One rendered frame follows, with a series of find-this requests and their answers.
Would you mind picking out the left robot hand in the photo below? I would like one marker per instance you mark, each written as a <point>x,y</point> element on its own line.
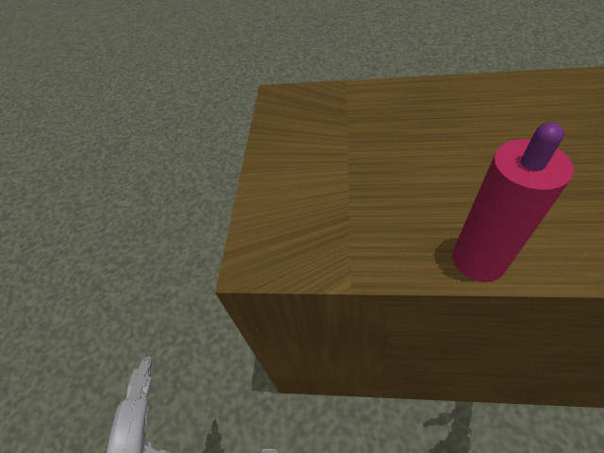
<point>128,429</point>

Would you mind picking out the bottle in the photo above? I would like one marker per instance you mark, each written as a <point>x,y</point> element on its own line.
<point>524,180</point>

